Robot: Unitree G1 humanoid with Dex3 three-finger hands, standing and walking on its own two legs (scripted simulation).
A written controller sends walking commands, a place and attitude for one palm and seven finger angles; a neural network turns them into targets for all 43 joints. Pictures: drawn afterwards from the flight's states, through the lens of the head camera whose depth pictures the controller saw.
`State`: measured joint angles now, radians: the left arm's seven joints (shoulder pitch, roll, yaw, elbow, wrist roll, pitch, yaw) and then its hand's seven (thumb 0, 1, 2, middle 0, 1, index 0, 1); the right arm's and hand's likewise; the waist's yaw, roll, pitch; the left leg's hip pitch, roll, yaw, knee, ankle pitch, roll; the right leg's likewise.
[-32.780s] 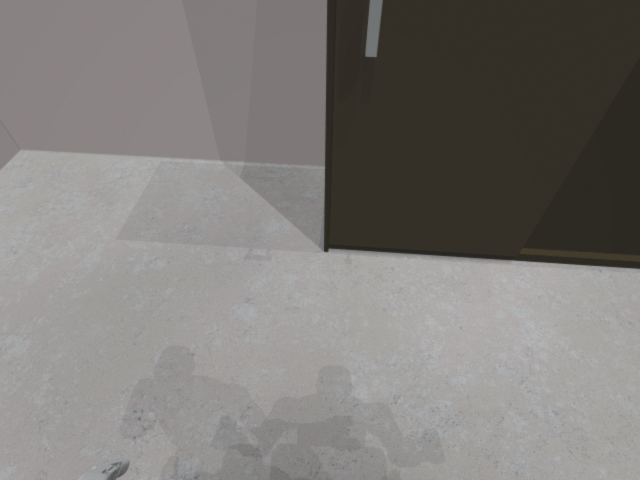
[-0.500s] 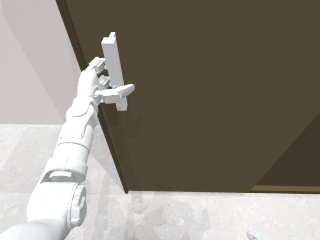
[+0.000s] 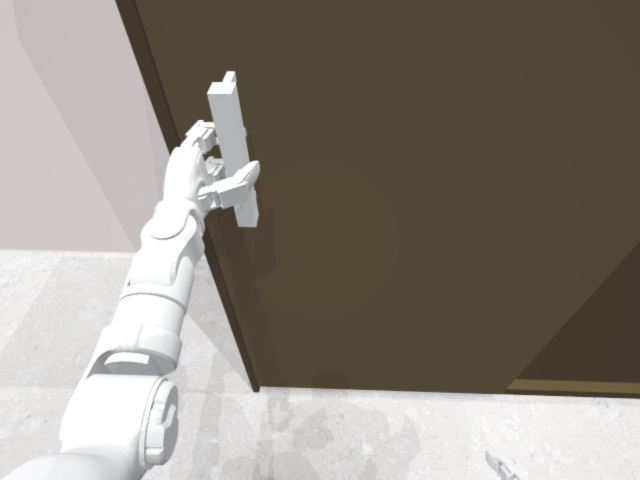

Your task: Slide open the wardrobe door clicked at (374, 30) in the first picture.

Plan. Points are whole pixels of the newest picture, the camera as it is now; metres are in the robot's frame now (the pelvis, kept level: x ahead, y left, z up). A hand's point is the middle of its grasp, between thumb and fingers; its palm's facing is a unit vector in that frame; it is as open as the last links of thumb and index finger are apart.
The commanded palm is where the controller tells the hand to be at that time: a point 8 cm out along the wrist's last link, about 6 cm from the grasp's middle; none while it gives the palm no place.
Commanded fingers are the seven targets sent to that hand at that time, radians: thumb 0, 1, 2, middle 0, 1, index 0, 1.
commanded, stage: grip the handle and tug to test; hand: left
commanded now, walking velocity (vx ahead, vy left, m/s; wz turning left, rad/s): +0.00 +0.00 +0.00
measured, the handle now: (240, 154) +0.49 +0.12 +0.17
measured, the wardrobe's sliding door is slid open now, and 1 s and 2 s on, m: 0.00 0.00 0.00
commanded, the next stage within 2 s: tug the door sideways, standing still in 0.48 s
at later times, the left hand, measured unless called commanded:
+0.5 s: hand (240, 182) +0.43 +0.11 +0.17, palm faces +0.01 -1.00 +0.01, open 7.4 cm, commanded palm +0.37 +0.16 +0.17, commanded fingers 0.00 0.90 0.90 -0.45 -1.40 -0.45 -1.40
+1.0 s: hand (243, 180) +0.43 +0.11 +0.17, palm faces +0.05 -1.00 -0.03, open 7.1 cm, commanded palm +0.41 +0.12 +0.17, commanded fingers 0.00 0.90 0.90 -0.45 -1.40 -0.45 -1.40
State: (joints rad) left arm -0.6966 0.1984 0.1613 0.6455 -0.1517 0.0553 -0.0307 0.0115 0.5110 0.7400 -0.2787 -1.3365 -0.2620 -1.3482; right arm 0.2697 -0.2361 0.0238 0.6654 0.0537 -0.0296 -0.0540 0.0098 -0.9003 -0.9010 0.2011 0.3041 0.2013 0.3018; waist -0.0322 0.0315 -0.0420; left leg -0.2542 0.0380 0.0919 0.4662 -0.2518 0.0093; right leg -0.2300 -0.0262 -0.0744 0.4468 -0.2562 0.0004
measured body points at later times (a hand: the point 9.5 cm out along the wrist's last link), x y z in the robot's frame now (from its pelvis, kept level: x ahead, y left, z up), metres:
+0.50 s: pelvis +0.02 -0.01 +0.00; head +0.02 -0.02 +0.45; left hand +0.42 +0.17 +0.17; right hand +0.14 -0.26 -0.10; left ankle -0.01 +0.11 -0.74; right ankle -0.02 -0.12 -0.74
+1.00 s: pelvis +0.02 +0.00 +0.00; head +0.03 -0.02 +0.45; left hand +0.42 +0.16 +0.17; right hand +0.18 -0.23 -0.11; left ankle -0.01 +0.11 -0.74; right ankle -0.02 -0.12 -0.74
